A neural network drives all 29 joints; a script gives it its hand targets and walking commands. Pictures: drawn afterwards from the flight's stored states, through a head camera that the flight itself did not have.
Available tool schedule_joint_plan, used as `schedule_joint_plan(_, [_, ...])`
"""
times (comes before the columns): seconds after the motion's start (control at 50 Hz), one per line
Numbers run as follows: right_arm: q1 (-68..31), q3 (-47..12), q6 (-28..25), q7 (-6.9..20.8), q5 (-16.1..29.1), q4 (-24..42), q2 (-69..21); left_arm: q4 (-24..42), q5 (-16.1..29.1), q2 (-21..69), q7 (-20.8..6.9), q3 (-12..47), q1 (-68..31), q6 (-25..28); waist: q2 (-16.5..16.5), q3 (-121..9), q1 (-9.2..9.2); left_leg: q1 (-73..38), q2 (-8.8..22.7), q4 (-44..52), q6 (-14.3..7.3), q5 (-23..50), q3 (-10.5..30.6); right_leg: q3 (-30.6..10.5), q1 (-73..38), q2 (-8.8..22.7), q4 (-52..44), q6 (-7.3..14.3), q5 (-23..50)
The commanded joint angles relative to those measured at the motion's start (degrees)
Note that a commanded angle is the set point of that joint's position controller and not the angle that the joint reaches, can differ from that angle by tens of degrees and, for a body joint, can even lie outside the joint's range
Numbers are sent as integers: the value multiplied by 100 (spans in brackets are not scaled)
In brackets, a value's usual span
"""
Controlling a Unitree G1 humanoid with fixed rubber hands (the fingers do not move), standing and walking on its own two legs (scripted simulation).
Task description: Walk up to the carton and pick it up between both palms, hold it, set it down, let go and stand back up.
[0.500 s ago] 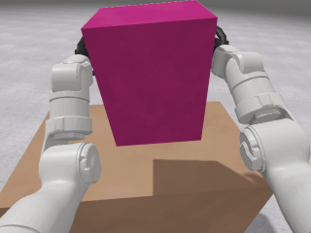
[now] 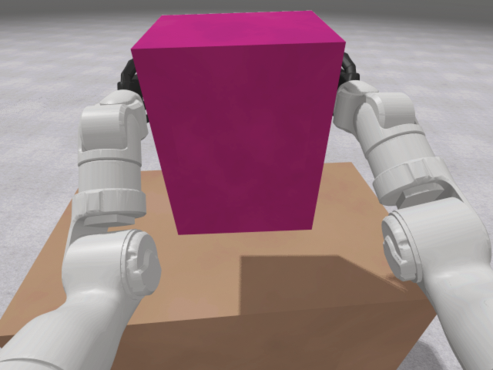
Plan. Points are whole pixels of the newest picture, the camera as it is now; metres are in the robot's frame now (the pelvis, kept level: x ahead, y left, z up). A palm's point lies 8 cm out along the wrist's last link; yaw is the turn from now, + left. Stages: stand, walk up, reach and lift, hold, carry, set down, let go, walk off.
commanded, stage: hold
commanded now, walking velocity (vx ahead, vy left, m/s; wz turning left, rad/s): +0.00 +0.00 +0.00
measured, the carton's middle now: (241, 129) +0.38 +0.01 +0.27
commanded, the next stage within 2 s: none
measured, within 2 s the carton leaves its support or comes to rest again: neither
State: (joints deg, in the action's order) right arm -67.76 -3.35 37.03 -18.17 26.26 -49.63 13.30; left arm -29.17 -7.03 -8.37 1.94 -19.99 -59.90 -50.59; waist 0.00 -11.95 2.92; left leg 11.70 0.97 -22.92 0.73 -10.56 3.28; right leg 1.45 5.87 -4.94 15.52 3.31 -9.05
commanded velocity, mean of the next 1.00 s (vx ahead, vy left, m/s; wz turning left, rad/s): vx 0.00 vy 0.00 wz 0.00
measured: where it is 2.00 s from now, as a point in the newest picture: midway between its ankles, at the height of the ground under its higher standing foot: outside the picture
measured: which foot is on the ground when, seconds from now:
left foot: down 0.00-1.00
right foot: down 0.00-1.00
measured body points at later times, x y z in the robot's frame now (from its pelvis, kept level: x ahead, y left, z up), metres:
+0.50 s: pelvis -0.01 +0.01 +0.00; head -0.11 +0.03 +0.44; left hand +0.38 +0.17 +0.33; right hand +0.38 -0.15 +0.33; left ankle +0.02 +0.12 -0.75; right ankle -0.01 -0.08 -0.75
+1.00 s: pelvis +0.00 +0.00 +0.00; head -0.08 +0.02 +0.44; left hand +0.39 +0.16 +0.30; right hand +0.39 -0.16 +0.31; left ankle +0.02 +0.12 -0.75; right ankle -0.01 -0.08 -0.75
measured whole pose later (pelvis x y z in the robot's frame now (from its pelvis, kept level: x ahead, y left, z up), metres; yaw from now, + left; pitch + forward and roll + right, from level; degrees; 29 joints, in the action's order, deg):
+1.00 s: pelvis +0.00 +0.00 +0.00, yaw +0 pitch -1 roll -2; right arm -65.2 -6.0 38.3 -17.6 29.3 -47.6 14.7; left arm -24.0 -6.7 -6.0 3.9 -19.0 -54.6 -50.4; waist -0.9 -12.3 4.6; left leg 11.7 0.8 -24.2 0.4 -11.8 3.9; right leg 0.4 5.3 -5.2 15.5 3.0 -9.5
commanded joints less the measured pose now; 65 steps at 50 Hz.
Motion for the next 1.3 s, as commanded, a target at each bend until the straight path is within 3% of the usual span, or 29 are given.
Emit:
schedule_joint_plan(0.0, [-4291, -1041, 120, 646, 1292, 2514, -3662, 1452, 938, 3528, -717, 2295, -4031, 264, -429, -2461, 429, -1155, -354, -108, 231, 1715, 155, -411, -1096, 339, 109, -865, 2923])
schedule_joint_plan(0.04, [-4149, -932, 225, 609, 1228, 2383, -3615, 1480, 852, 3356, -795, 2288, -4049, 171, -389, -2034, 583, -1084, -349, -5, 272, 1581, 95, -368, -930, 339, 112, -896, 2786])
schedule_joint_plan(0.08, [-4148, -758, 240, 684, 1054, 2179, -3590, 1398, 744, 3349, -880, 2211, -4126, 160, -369, -1554, 572, -933, -296, 145, 259, 1322, 107, -329, -741, 313, 7, -811, 2102])
schedule_joint_plan(0.14, [-4525, -631, 178, 835, 984, 2139, -3808, 1488, 845, 3611, -851, 2294, -4679, 235, -534, -1387, 391, -731, -182, 258, 259, 1080, 155, -307, -459, 190, -67, -614, 1084])
schedule_joint_plan(0.24, [-5228, -822, 65, 1050, 1168, 2315, -4113, 1625, 1104, 3825, -581, 2475, -5318, 331, -568, -2068, 69, -877, -66, 92, 233, 1364, 170, -258, -243, -18, 22, -531, 840])
schedule_joint_plan(0.36, [-5123, -549, 57, 1210, 712, 1554, -3874, 371, 836, 3663, -518, 1902, -4729, 310, -181, -1598, -99, -299, -13, 477, -4, 94, 109, -420, -156, 63, -136, -432, 96])
schedule_joint_plan(0.38, [-5441, -324, 7, 1270, 618, 1205, -3799, -234, 639, 3513, -541, 1566, -4816, 368, -28, -1127, -246, -173, -26, 613, -72, -331, 46, -363, 295, 117, -287, -465, -449])
schedule_joint_plan(0.4, [-5472, -345, -67, 1305, 563, 1196, -3852, -298, 641, 3483, -551, 1491, -4793, 452, 121, -1325, -251, -296, -53, 571, -112, -244, 24, -384, 318, 133, -307, -479, -364])
schedule_joint_plan(0.52, [-5550, -306, -268, 1208, 634, 1230, -3712, -497, 831, 3702, -564, 1626, -4661, 590, -63, -1802, -16, -677, -88, 316, 19, 481, 49, -421, 108, 122, -361, -446, 317])
schedule_joint_plan(0.56, [-5373, -223, -289, 1163, 635, 1203, -3608, -213, 983, 3870, -580, 1886, -4762, 635, -321, -1920, 187, -812, -83, 241, 171, 745, 80, -412, 63, 123, -318, -422, 558])
schedule_joint_plan(0.66, [-5086, -428, -258, 1052, 896, 1511, -3551, 547, 1100, 3957, -578, 2149, -4813, 632, -614, -2265, 336, -1099, -137, -8, 421, 1651, 134, -364, -320, 93, -147, -490, 1400])
schedule_joint_plan(0.7, [-5050, -569, -260, 1027, 971, 1820, -3638, 825, 1132, 3968, -581, 2228, -4746, 611, -586, -2345, 335, -1150, -160, -69, 434, 1865, 148, -331, -435, 93, -112, -546, 1629])
schedule_joint_plan(0.76, [-5115, -896, -236, 991, 1187, 2275, -3886, 1283, 1164, 3885, -524, 2287, -4841, 604, -519, -2676, 185, -1276, -211, -182, 376, 2184, 160, -304, -602, 81, -1, -664, 1988])
schedule_joint_plan(0.82, [-5074, -1043, -198, 954, 1324, 2659, -3964, 1652, 1271, 3931, -463, 2518, -4880, 542, -592, -2800, 225, -1408, -227, -302, 408, 2442, 201, -276, -575, 37, 60, -698, 2256])
schedule_joint_plan(0.88, [-5048, -1128, -126, 924, 1374, 2795, -4018, 1658, 1225, 3865, -436, 2522, -4773, 465, -468, -2648, 159, -1401, -221, -297, 342, 2290, 189, -265, -465, 30, 58, -741, 2224])
schedule_joint_plan(0.96, [-5112, -1184, 9, 887, 1327, 2727, -4143, 1260, 1053, 3568, -471, 2188, -4608, 392, 27, -2309, -52, -1211, -249, -142, 100, 1724, 124, -308, -383, 82, -35, -831, 1962])
schedule_joint_plan(1.08, [-5184, -947, 83, 818, 1140, 2391, -4017, 585, 881, 3449, -626, 1925, -4455, 337, 151, -1831, -12, -1027, -257, 33, 23, 1080, 56, -383, -198, 155, -178, -808, 1620])
schedule_joint_plan(1.12, [-5152, -871, 97, 800, 1072, 2223, -3977, 452, 841, 3461, -673, 1874, -4423, 340, 134, -1719, 33, -993, -240, 80, 30, 994, 53, -392, -201, 175, -194, -782, 1580])
schedule_joint_plan(1.22, [-4942, -498, 138, 815, 940, 1590, -3665, 207, 838, 3605, -793, 1943, -4511, 336, -314, -1404, 260, -784, -183, 186, 225, 824, 35, -421, -93, 196, -253, -607, 1088])
schedule_joint_plan(1.28, [-5162, -363, 39, 895, 866, 1679, -3656, 404, 1037, 3830, -786, 2189, -4810, 442, -575, -1748, 369, -768, -142, 161, 337, 871, 87, -402, -103, 177, -216, -510, 937])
